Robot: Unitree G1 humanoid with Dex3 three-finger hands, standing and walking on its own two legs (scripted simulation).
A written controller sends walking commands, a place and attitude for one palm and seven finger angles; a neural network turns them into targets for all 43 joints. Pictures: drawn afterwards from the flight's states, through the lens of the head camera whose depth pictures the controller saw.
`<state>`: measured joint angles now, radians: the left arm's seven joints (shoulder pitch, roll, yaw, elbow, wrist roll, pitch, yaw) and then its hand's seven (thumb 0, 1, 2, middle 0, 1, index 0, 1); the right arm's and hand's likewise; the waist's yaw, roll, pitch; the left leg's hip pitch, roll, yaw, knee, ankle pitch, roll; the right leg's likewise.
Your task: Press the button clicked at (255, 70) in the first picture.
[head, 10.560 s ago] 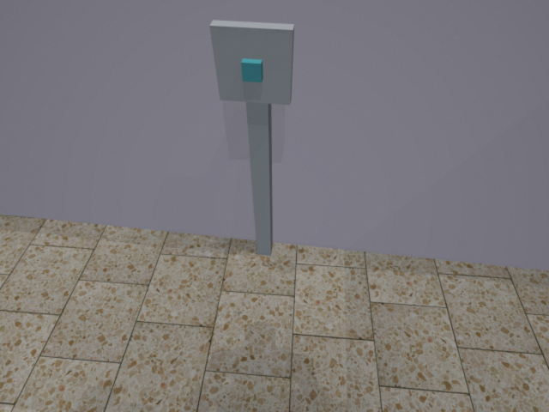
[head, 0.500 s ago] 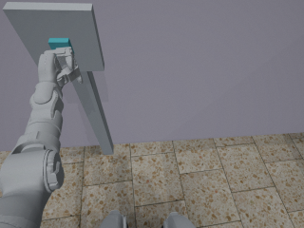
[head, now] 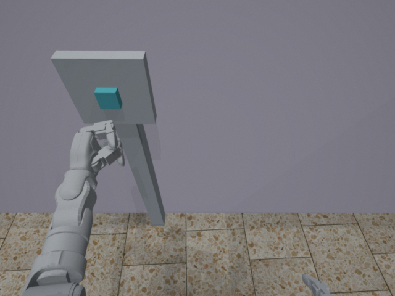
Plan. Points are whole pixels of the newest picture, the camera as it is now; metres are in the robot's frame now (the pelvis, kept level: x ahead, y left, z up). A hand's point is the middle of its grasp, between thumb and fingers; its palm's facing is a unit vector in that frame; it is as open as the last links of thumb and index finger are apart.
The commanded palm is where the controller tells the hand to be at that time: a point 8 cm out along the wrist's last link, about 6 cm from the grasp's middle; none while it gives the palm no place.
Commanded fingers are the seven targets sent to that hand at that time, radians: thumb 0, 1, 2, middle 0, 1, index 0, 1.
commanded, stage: pull the fist back off the button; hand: left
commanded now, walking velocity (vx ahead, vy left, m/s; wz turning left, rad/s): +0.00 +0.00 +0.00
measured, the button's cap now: (109, 97) +0.50 +0.21 +0.13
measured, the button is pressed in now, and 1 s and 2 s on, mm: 0 0 0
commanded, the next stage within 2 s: draw the hand back to the body in 0.10 s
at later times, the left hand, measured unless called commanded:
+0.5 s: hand (99, 166) +0.32 +0.18 +0.12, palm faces +0.03 -1.00 -0.02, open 3.1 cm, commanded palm +0.28 +0.24 +0.13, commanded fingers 0.00 0.90 0.90 -1.30 -1.50 -1.30 -1.50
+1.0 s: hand (50, 206) +0.23 +0.22 +0.16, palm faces +0.31 -0.92 -0.25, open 3.1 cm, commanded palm +0.18 +0.26 +0.17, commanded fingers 0.00 0.90 0.90 -1.30 -1.50 -1.30 -1.50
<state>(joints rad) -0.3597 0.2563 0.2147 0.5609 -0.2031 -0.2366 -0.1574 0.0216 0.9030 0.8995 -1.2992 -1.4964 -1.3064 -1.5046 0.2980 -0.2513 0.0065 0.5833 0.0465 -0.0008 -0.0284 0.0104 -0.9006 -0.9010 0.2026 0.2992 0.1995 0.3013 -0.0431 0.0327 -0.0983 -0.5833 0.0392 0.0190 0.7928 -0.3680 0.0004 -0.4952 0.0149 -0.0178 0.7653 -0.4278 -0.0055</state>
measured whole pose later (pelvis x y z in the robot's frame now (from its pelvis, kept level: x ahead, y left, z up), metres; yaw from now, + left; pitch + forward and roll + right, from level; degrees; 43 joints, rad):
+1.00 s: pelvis -0.01 +0.00 +0.03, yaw +1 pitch -3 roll +0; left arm 0.24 0.28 0.16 -0.19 -0.08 -0.07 0.09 0.02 0.90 0.90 -1.30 -1.50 -1.31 -1.50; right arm 0.16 -0.22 0.05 0.61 0.01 -0.07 -0.10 0.01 -0.90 -0.90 0.20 0.30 0.20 0.30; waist 0.05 0.04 0.01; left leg -0.20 0.02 0.02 0.47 -0.21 0.00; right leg -0.12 0.00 -0.02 0.45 -0.28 0.00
